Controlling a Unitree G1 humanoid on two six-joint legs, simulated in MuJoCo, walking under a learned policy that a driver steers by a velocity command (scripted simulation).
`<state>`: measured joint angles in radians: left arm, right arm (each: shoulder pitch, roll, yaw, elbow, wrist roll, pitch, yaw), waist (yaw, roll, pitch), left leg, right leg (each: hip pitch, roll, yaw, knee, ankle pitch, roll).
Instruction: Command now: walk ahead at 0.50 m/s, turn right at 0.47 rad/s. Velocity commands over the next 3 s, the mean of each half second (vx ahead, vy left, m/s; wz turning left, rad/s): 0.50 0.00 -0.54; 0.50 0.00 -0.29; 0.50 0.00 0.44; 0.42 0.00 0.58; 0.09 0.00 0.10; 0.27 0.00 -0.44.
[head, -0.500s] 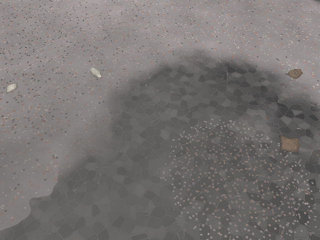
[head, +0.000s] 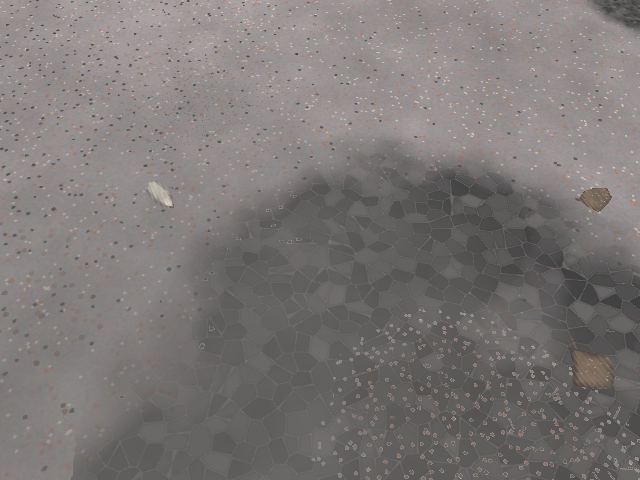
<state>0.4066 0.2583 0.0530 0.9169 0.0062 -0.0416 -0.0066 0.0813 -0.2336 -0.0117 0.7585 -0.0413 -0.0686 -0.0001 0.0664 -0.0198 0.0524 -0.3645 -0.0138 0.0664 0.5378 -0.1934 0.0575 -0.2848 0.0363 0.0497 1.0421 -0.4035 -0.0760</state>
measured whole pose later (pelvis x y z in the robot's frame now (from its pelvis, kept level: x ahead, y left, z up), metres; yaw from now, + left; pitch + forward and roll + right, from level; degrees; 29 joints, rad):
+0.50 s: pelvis +0.25 -0.06 -0.01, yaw -18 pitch +1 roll +0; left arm 0.07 0.26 0.05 0.74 0.04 -0.01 -0.04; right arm 0.37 -0.24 -0.04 0.90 -0.02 -0.05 0.00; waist -0.05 0.00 0.07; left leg -0.19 0.07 0.13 1.10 -0.47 0.00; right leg -0.43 0.08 -0.10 0.62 -0.21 -0.15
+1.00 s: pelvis +0.54 -0.13 -0.01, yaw -25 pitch +1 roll +0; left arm 0.42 0.28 0.05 0.91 0.03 -0.06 0.01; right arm 0.08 -0.24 -0.02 0.74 -0.04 -0.05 0.02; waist 0.05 -0.01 0.05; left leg -0.46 -0.04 0.07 0.55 -0.11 0.10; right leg 0.04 0.10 0.04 0.58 -0.44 -0.09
